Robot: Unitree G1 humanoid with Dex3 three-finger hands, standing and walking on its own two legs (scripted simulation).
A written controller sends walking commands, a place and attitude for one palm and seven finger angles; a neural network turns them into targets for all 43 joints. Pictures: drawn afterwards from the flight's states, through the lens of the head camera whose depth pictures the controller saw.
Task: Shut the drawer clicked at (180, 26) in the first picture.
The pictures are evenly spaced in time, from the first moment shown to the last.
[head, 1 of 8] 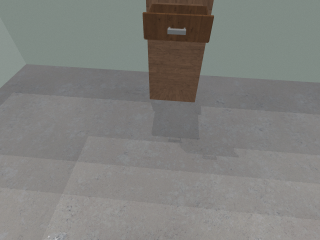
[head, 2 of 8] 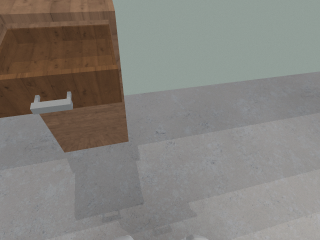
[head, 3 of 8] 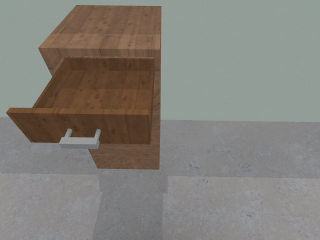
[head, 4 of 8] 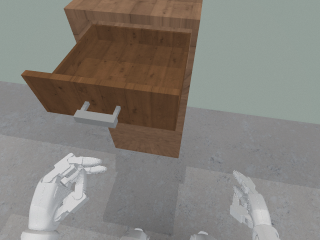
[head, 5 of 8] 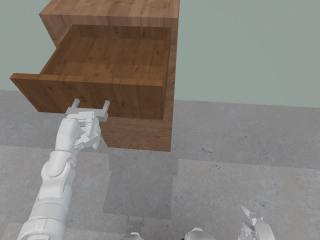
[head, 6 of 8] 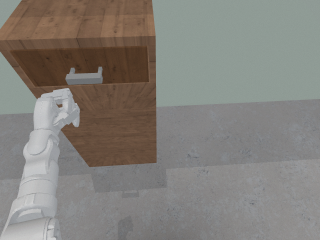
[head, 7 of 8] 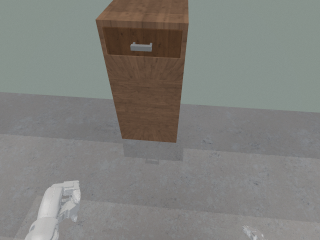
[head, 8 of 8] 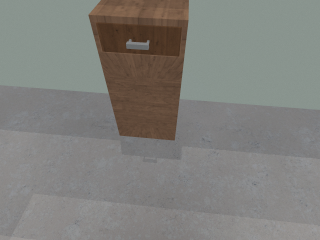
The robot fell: no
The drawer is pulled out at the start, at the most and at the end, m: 0.29 0.29 0.00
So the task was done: yes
